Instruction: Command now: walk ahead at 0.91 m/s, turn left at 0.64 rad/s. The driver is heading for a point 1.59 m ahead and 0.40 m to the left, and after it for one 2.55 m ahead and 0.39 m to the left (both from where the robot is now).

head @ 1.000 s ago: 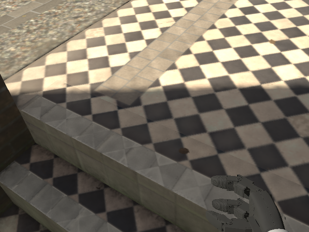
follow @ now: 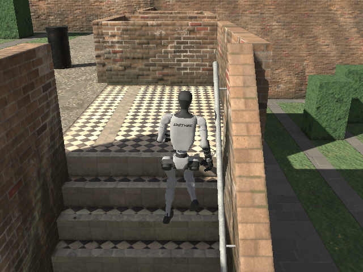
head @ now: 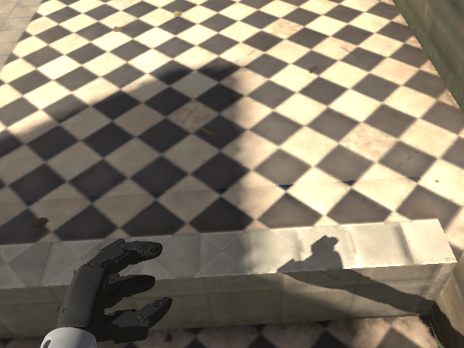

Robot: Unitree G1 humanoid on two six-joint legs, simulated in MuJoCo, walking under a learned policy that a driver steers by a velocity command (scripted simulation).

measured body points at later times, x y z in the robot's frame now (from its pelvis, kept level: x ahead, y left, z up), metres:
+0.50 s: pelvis +0.04 -0.03 +0.04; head +0.03 +0.00 +0.48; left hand +0.13 +0.26 -0.04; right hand +0.25 -0.23 -0.04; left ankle +0.07 +0.04 -0.67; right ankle +0.06 -0.19 -0.41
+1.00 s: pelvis +0.09 -0.03 +0.06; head +0.12 -0.03 +0.51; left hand +0.04 +0.22 -0.06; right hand +0.33 -0.18 -0.04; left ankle +0.05 +0.05 -0.66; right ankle +0.14 -0.16 -0.67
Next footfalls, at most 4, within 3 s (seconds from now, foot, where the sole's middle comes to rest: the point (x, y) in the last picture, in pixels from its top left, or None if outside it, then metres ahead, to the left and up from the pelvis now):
0.12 right None -0.01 -0.18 -0.73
0.74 right None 0.17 -0.14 -0.71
1.66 right None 0.35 -0.10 -0.49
2.32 left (124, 224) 0.63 0.26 -0.27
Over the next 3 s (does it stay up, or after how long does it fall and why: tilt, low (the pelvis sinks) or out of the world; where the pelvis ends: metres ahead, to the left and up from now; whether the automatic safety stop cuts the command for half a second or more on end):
stays up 0.92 0.39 0.48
